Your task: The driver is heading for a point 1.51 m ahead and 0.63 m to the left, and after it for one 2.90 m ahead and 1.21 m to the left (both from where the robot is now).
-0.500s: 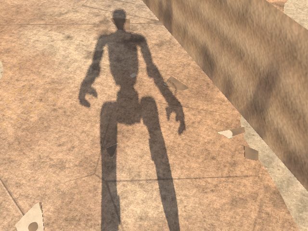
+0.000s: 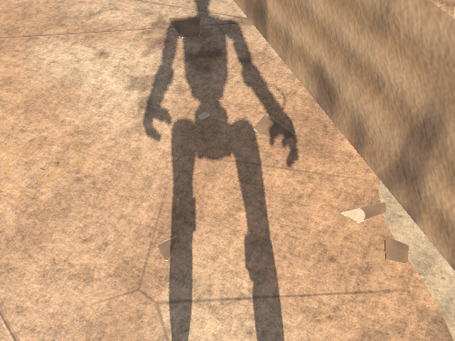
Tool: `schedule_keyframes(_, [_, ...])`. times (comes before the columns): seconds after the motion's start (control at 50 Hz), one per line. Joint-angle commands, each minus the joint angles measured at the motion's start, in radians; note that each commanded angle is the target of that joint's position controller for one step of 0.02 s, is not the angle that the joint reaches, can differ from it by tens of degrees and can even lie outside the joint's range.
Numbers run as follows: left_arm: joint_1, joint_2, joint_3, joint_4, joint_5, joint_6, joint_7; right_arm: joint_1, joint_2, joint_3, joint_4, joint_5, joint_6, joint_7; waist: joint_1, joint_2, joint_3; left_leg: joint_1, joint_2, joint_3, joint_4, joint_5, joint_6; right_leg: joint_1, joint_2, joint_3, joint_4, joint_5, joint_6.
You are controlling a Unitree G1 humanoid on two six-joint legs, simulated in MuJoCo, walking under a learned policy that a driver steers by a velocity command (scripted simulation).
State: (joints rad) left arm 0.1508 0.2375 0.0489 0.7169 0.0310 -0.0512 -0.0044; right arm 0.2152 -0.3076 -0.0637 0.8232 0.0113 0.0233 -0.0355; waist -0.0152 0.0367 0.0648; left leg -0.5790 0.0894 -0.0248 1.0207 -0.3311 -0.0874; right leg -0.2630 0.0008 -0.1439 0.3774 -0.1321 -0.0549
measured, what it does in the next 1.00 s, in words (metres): walks ahead, turning left: left foot, then right foot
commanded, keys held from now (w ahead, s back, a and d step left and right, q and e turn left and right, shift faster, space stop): q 0.06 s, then w+q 0.84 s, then w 0.10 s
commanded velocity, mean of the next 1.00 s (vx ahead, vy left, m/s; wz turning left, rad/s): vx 0.37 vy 0.00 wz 0.53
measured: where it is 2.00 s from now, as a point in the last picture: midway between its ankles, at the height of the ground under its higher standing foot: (84, 214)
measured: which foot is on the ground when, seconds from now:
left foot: up 0.00-0.20, down 0.22-0.70, up 0.72-1.00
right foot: down 0.00-0.22, up 0.24-0.66, down 0.68-1.00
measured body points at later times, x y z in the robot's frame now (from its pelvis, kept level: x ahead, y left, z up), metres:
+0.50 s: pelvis +0.14 +0.07 +0.01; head +0.17 +0.11 +0.46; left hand +0.27 +0.38 -0.09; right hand +0.24 -0.20 -0.09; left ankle +0.04 +0.13 -0.74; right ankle +0.31 -0.06 -0.68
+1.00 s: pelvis +0.41 +0.13 +0.00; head +0.43 +0.15 +0.45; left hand +0.27 +0.38 -0.12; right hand +0.71 +0.01 -0.08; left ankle +0.41 +0.33 -0.68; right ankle +0.42 +0.01 -0.74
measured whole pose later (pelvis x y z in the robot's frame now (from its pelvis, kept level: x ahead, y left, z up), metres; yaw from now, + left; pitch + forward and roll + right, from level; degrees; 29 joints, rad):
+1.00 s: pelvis +0.41 +0.13 +0.00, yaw +34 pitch +2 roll -3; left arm 0.30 0.28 0.08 0.89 0.00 -0.10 -0.02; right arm 0.18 -0.31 -0.07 0.62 0.02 -0.02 0.00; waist 0.07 0.05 0.03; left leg -0.69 0.11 -0.07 0.94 -0.16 0.00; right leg -0.06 0.03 -0.14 0.26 -0.23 -0.02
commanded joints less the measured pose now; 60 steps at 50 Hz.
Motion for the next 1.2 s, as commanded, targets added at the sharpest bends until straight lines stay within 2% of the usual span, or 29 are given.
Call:
schedule_keyframes(0.02, [-0.073, 0.154, 0.045, -0.052, -0.006, -0.004, 0.028, 0.049, -0.057, -0.016, -0.066, -0.005, 0.012, 0.006, -0.014, -0.141, -0.113, 0.118, 0.037, -0.007, -0.082, 0.086, 0.006, -0.001, -0.295, 0.099, -0.170, 0.181, -0.191])
schedule_keyframes(0.16, [-0.047, 0.219, 0.071, -0.007, -0.054, 0.024, 0.018, -0.019, -0.076, -0.028, -0.133, 0.005, 0.015, 0.050, 0.007, -0.131, -0.086, 0.160, 0.011, 0.076, -0.307, -0.025, 0.103, 0.093, -0.354, 0.136, -0.156, -0.268, -0.143])
schedule_keyframes(0.2, [-0.057, 0.195, 0.066, 0.006, -0.063, 0.028, 0.014, 0.060, -0.071, -0.036, -0.095, 0.004, 0.004, 0.053, -0.032, -0.088, -0.083, 0.314, -0.045, 0.140, -0.456, 0.014, 0.149, 0.032, -0.304, 0.073, -0.051, -0.348, -0.092])
schedule_keyframes(0.22, [-0.055, 0.149, 0.055, 0.010, -0.053, 0.028, 0.011, 0.154, -0.105, -0.053, -0.057, 0.011, -0.002, 0.045, -0.055, -0.023, -0.088, 0.426, -0.061, 0.102, -0.523, -0.005, 0.188, -0.037, -0.243, 0.013, 0.111, -0.364, -0.049])
schedule_keyframes(0.24, [-0.093, 0.080, 0.034, -0.018, -0.024, 0.022, 0.004, 0.262, -0.213, -0.084, -0.044, 0.016, -0.012, 0.030, -0.077, 0.243, -0.103, 0.578, 0.148, -0.235, -0.629, 0.089, 0.285, -0.262, -0.124, -0.096, 0.531, -0.413, 0.036])
schedule_keyframes(0.26, [-0.166, 0.091, 0.037, -0.081, -0.029, 0.001, 0.000, 0.257, -0.285, -0.088, -0.081, 0.000, -0.044, 0.043, -0.075, 0.325, -0.077, 0.659, 0.273, -0.687, -0.787, -0.129, 0.456, -0.606, 0.045, 0.070, 0.734, -0.541, 0.068])
schedule_keyframes(0.28, [-0.202, 0.156, 0.050, -0.078, -0.052, -0.020, -0.012, 0.225, -0.203, -0.067, -0.103, -0.007, -0.070, 0.053, -0.084, 0.171, -0.069, 0.677, 0.278, -0.641, -0.815, -0.114, 0.447, -0.667, -0.018, 0.182, 0.808, -0.470, 0.048])
schedule_keyframes(0.3, [-0.189, 0.171, 0.056, -0.072, -0.061, -0.036, -0.021, 0.187, -0.164, -0.055, -0.112, -0.003, -0.086, 0.051, -0.052, 0.140, -0.059, 0.660, 0.250, -0.549, -0.797, -0.051, 0.407, -0.664, -0.048, 0.198, 0.777, -0.354, 0.027])
schedule_keyframes(0.32, [-0.169, 0.170, 0.058, -0.047, -0.045, -0.044, -0.019, 0.158, -0.142, -0.049, -0.124, 0.009, -0.089, 0.047, -0.032, 0.067, -0.063, 0.646, 0.212, -0.465, -0.779, 0.036, 0.369, -0.632, -0.070, 0.196, 0.739, -0.270, 0.027])
schedule_keyframes(0.34, [-0.172, 0.171, 0.060, -0.040, -0.027, -0.051, -0.017, 0.137, -0.129, -0.043, -0.128, 0.018, -0.085, 0.039, -0.022, 0.050, -0.062, 0.630, 0.187, -0.405, -0.786, 0.124, 0.346, -0.597, -0.078, 0.195, 0.663, -0.196, 0.037])
schedule_keyframes(0.4, [-0.192, 0.134, 0.052, -0.030, -0.029, -0.053, -0.022, 0.161, -0.132, -0.042, -0.140, 0.004, -0.083, 0.013, -0.016, 0.040, -0.079, 0.607, 0.128, -0.294, -0.803, 0.323, 0.322, -0.502, -0.046, 0.174, 0.519, -0.043, 0.073])
schedule_keyframes(0.48, [-0.268, 0.091, 0.033, -0.045, -0.038, -0.052, -0.031, 0.198, -0.148, -0.051, -0.137, 0.009, -0.077, -0.003, -0.041, 0.067, -0.043, 0.531, 0.077, -0.222, -0.807, 0.311, 0.292, -0.404, -0.003, 0.169, 0.266, 0.111, 0.101])
schedule_keyframes(0.58, [-0.327, 0.116, 0.032, -0.074, -0.047, -0.066, -0.046, 0.234, -0.156, -0.059, -0.125, 0.020, -0.068, -0.003, -0.062, 0.088, -0.007, 0.494, 0.100, -0.282, -0.768, 0.258, 0.277, -0.311, 0.008, 0.187, 0.135, 0.143, 0.091])
schedule_keyframes(0.64, [-0.243, 0.162, 0.049, -0.057, -0.049, -0.079, -0.044, 0.203, -0.159, -0.064, -0.132, 0.017, -0.059, -0.005, -0.014, 0.128, -0.028, 0.506, 0.116, -0.323, -0.694, 0.352, 0.252, -0.187, 0.014, 0.181, 0.110, 0.067, 0.058])
schedule_keyframes(0.66, [-0.152, 0.185, 0.064, -0.032, -0.046, -0.083, -0.039, 0.181, -0.146, -0.059, -0.141, 0.013, -0.056, -0.004, 0.034, 0.130, -0.073, 0.492, 0.082, -0.307, -0.607, 0.471, 0.231, -0.060, 0.031, 0.159, 0.077, 0.066, 0.035])
schedule_keyframes(0.68, [-0.018, 0.223, 0.081, -0.002, -0.038, -0.086, -0.032, 0.162, -0.113, -0.046, -0.156, 0.005, -0.056, 0.001, 0.098, 0.106, -0.176, 0.425, 0.016, -0.265, -0.426, 0.512, 0.195, 0.157, -0.014, 0.188, 0.081, 0.075, -0.004])
schedule_keyframes(0.7, [0.165, 0.285, 0.092, 0.012, -0.021, -0.081, -0.021, 0.166, -0.052, -0.021, -0.185, -0.019, -0.057, 0.003, 0.157, -0.033, -0.360, 0.251, -0.064, -0.197, -0.112, 0.261, 0.154, 0.462, -0.212, 0.406, 0.109, -0.044, -0.068])
schedule_keyframes(0.72, [0.195, 0.327, 0.098, 0.041, -0.013, -0.072, -0.031, 0.324, 0.020, -0.004, -0.215, 0.024, -0.070, 0.005, 0.052, -0.422, -0.457, -0.086, -0.173, -0.156, 0.193, -0.286, 0.107, 0.688, -0.414, 0.924, -0.053, -0.298, -0.212])
schedule_keyframes(0.74, [0.137, 0.215, 0.071, 0.024, -0.033, -0.070, -0.031, 0.287, -0.100, -0.025, -0.177, 0.044, -0.071, 0.004, 0.076, -0.275, -0.328, -0.182, -0.096, -0.186, 0.306, -0.227, 0.104, 0.592, -0.393, 0.906, -0.111, -0.455, -0.183])
schedule_keyframes(0.76, [0.084, 0.162, 0.057, 0.016, -0.039, -0.063, -0.023, 0.180, -0.147, -0.039, -0.192, 0.036, -0.068, 0.007, 0.088, -0.191, -0.200, -0.197, -0.056, -0.145, 0.302, -0.131, 0.107, 0.453, -0.360, 0.717, -0.114, -0.390, -0.146])
schedule_keyframes(0.78, [0.042, 0.149, 0.050, 0.018, -0.032, -0.058, -0.020, 0.132, -0.138, -0.038, -0.196, 0.023, -0.066, 0.005, 0.068, -0.112, -0.138, -0.150, -0.013, -0.122, 0.274, -0.059, 0.107, 0.323, -0.321, 0.590, -0.123, -0.238, -0.130])
schedule_keyframes(0.8, [0.021, 0.129, 0.046, 0.028, -0.025, -0.055, -0.018, 0.100, -0.125, -0.040, -0.207, 0.011, -0.065, 0.009, 0.053, -0.104, -0.096, -0.122, 0.013, -0.121, 0.230, -0.019, 0.109, 0.235, -0.286, 0.504, -0.142, -0.140, -0.125])
schedule_keyframes(0.84, [0.011, 0.122, 0.044, 0.044, -0.020, -0.064, -0.011, 0.112, -0.087, -0.036, -0.214, 0.022, -0.054, 0.020, 0.025, -0.143, -0.081, -0.066, 0.045, -0.110, 0.187, 0.014, 0.110, 0.161, -0.257, 0.389, -0.187, -0.056, -0.126])
schedule_keyframes(0.9, [0.023, 0.156, 0.053, 0.072, -0.032, -0.076, -0.007, 0.056, -0.049, -0.023, -0.249, 0.017, -0.041, 0.025, 0.023, -0.112, -0.038, -0.129, 0.060, -0.092, 0.100, 0.052, 0.094, 0.139, -0.275, 0.286, -0.236, 0.054, -0.153])
schedule_keyframes(1.02, [0.073, 0.202, 0.053, 0.104, -0.042, -0.060, -0.010, -0.104, -0.009, 0.008, -0.285, 0.009, -0.071, 0.055, 0.071, -0.073, -0.002, -0.065, 0.016, -0.010, -0.268, 0.305, 0.098, 0.159, -0.220, 0.100, -0.248, 0.182, -0.134])
schedule_keyframes(1.08, [0.147, 0.237, 0.058, 0.137, -0.060, -0.043, -0.011, -0.192, -0.013, 0.012, -0.319, 0.012, -0.078, 0.072, 0.097, -0.079, 0.020, -0.051, -0.006, 0.026, -0.383, 0.290, 0.118, 0.243, -0.258, 0.096, -0.231, 0.211, -0.124])
schedule_keyframes(1.14, [0.161, 0.271, 0.063, 0.158, -0.070, -0.021, -0.005, -0.158, -0.062, -0.010, -0.325, 0.003, -0.078, 0.077, 0.039, -0.116, -0.024, 0.061, -0.063, 0.068, -0.455, 0.185, 0.166, 0.334, -0.284, 0.072, -0.102, 0.524, -0.096])
schedule_keyframes(1.18, [0.155, 0.245, 0.047, 0.159, -0.062, -0.012, 0.003, 0.111, -0.145, -0.058, -0.244, 0.000, -0.070, 0.065, -0.109, -0.107, -0.186, 0.480, -0.117, 0.091, -0.501, 0.254, 0.217, 0.209, -0.218, -0.002, 0.238, 0.661, -0.039])
schedule_keyframes(1.2, [0.170, 0.171, 0.019, 0.123, -0.032, -0.020, 0.003, 0.261, -0.234, -0.083, -0.219, -0.008, -0.060, 0.045, -0.147, 0.044, -0.322, 0.817, 0.089, -0.199, -0.477, 0.250, 0.296, -0.086, -0.145, -0.030, 0.590, 0.304, 0.012])
Next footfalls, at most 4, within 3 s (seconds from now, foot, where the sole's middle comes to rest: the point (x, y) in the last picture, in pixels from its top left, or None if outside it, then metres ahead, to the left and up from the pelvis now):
0.22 left None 0.08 0.14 -0.78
0.68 right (233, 340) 0.45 0.02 -0.78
1.18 left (101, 307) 0.56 0.41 -0.78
1.72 right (121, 199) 0.94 0.40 -0.78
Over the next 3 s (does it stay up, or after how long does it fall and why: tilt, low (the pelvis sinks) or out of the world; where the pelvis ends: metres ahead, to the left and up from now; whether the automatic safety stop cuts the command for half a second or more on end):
stays up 1.33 0.70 0.00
